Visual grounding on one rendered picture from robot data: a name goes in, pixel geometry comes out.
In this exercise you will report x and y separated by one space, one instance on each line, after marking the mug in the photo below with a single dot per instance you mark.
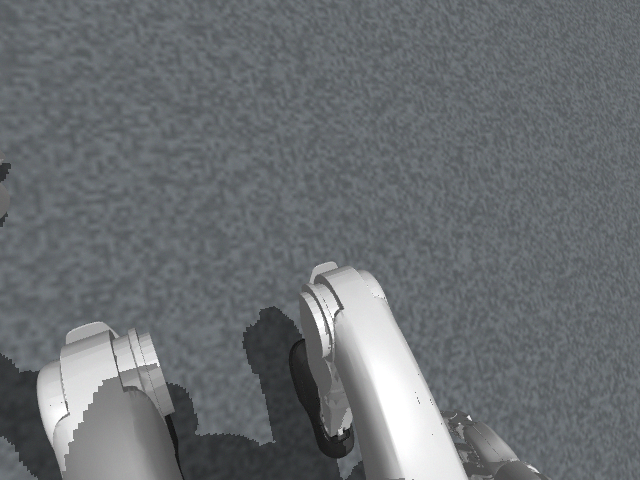
4 195

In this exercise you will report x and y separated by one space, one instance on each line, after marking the right robot hand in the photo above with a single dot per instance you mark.
485 452

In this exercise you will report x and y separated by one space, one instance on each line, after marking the right robot foot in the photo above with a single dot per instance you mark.
307 392

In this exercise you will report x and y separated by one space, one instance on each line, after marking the left robot foot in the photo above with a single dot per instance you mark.
174 439

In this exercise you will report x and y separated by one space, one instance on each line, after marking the right robot arm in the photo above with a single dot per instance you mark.
519 470

